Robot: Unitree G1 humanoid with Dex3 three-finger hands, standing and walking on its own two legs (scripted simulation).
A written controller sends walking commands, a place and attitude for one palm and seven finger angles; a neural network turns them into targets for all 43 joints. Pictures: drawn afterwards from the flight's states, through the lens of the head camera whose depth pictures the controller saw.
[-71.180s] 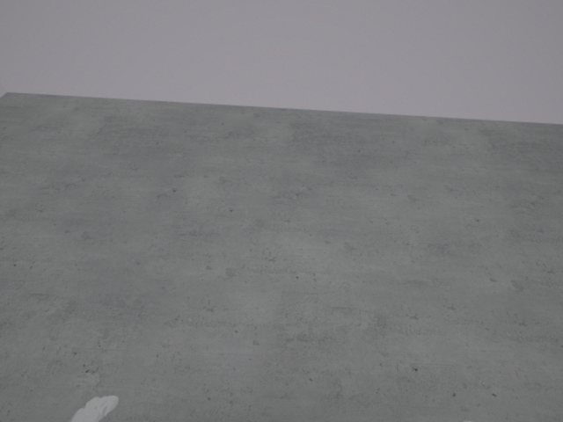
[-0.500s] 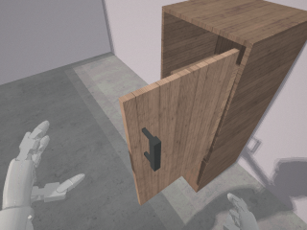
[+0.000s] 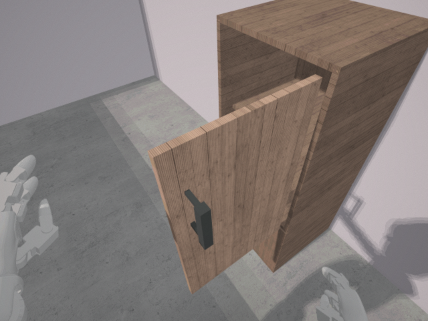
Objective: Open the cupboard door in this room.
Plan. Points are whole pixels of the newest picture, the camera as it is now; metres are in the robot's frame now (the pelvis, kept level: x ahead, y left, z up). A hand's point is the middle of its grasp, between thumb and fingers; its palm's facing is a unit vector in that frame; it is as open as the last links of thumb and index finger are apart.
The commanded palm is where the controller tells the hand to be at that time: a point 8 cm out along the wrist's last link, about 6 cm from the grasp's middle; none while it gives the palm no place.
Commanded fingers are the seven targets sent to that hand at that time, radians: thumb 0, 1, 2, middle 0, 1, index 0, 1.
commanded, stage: draw the hand back to the body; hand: left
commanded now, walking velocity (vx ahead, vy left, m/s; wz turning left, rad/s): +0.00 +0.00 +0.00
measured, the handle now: (198, 219) +0.29 +0.07 +0.05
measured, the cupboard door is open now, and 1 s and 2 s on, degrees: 91 91 91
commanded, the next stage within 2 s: step back with the hand held close in 0.18 s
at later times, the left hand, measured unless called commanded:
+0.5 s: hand (50, 235) +0.18 +0.26 +0.15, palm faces +0.40 -0.79 -0.47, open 7.4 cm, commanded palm +0.12 +0.30 +0.17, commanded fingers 0.00 0.90 0.90 -0.20 -0.30 -0.20 -0.30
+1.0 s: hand out of the picture +0.06 +0.29 +0.16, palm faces +0.49 -0.73 -0.47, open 7.4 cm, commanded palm -0.01 +0.33 +0.17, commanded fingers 0.00 0.90 0.90 -0.20 -0.30 -0.20 -0.30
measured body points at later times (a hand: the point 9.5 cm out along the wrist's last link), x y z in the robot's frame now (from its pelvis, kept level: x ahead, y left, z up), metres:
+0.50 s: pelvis -0.03 +0.00 +0.00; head -0.02 -0.02 +0.45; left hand +0.15 +0.30 +0.18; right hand +0.16 -0.24 -0.08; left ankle -0.02 +0.12 -0.74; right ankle -0.04 -0.12 -0.74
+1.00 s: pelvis -0.13 +0.02 -0.02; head -0.12 +0.02 +0.43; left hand +0.03 +0.33 +0.18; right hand +0.04 -0.21 -0.10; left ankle -0.02 +0.12 -0.74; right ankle -0.04 -0.11 -0.74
